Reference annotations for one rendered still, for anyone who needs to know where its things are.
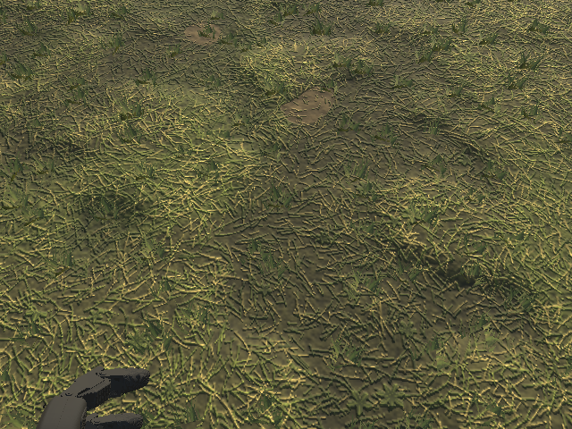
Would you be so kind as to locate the robot left hand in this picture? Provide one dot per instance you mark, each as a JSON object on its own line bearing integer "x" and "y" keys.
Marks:
{"x": 69, "y": 410}

